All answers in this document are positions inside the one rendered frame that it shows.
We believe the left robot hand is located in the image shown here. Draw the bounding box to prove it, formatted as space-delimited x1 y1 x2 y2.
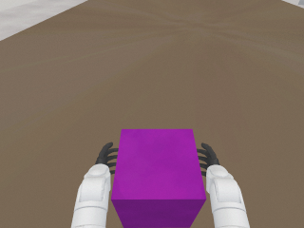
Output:
95 142 119 175

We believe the right robot forearm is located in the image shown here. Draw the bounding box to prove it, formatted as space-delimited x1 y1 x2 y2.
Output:
206 164 250 228

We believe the right robot hand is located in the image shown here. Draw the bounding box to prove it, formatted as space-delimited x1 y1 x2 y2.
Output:
197 143 220 177

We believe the carton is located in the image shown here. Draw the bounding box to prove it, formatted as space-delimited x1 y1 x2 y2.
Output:
111 128 207 228

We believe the left robot forearm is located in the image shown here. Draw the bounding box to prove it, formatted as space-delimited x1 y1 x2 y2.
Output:
70 163 111 228

